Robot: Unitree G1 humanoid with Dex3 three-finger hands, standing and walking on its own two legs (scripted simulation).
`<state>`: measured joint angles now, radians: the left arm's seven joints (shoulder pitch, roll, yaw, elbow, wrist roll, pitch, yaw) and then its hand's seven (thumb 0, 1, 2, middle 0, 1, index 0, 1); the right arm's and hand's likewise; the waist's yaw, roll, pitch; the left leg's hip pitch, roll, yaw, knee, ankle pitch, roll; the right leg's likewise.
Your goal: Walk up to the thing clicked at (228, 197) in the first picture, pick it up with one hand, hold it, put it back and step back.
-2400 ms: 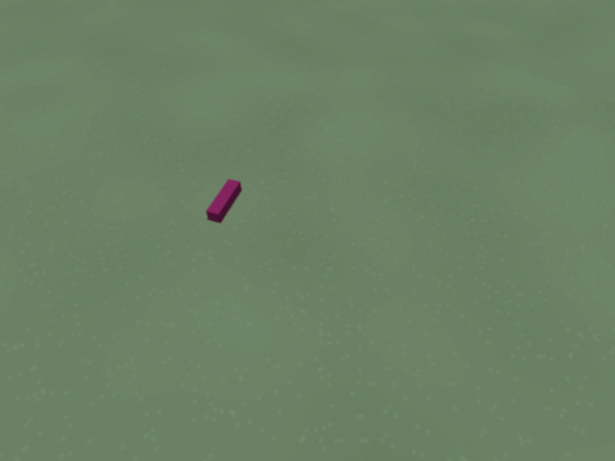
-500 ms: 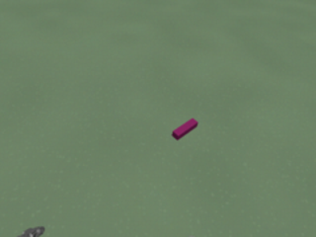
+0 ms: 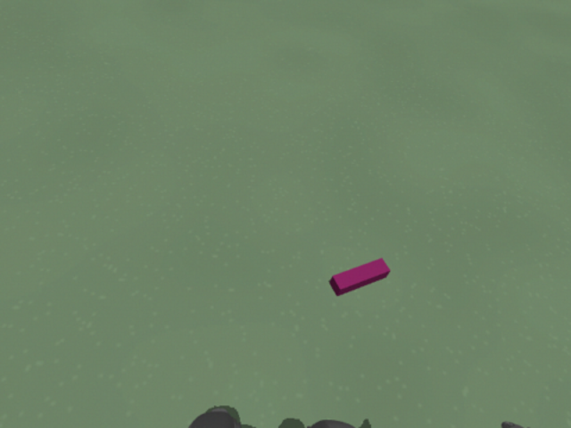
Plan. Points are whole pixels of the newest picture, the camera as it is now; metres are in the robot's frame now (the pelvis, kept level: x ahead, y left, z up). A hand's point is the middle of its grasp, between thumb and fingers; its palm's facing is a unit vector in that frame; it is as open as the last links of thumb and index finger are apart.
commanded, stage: walk up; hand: left
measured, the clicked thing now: (360, 276) +0.76 -0.33 -0.71
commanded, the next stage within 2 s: none
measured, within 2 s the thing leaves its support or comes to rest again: neither
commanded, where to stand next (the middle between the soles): +0.56 -0.65 m, yaw +26 degrees
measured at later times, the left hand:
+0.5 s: hand (248, 401) +0.19 +0.06 -0.11, palm faces +0.19 -0.91 -0.37, open 7.4 cm
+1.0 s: hand (338, 335) +0.31 -0.09 -0.15, palm faces +0.23 -0.89 -0.38, open 7.4 cm
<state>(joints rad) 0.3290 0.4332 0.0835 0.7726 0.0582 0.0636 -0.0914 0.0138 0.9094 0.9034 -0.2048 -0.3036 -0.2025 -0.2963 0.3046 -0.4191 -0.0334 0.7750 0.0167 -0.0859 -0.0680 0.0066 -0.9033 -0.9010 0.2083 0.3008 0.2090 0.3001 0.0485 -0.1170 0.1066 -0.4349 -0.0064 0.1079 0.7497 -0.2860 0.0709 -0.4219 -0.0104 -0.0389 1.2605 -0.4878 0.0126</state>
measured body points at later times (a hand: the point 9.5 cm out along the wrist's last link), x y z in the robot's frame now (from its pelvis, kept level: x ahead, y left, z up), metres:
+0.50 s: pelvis +0.17 -0.23 +0.01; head +0.19 -0.22 +0.46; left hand +0.17 +0.11 -0.08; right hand +0.29 -0.57 -0.08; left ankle +0.19 -0.11 -0.65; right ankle +0.20 -0.31 -0.70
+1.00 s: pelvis +0.30 -0.41 -0.01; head +0.31 -0.37 +0.43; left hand +0.29 -0.04 -0.12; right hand +0.45 -0.75 -0.08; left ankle +0.29 -0.18 -0.70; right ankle +0.39 -0.58 -0.69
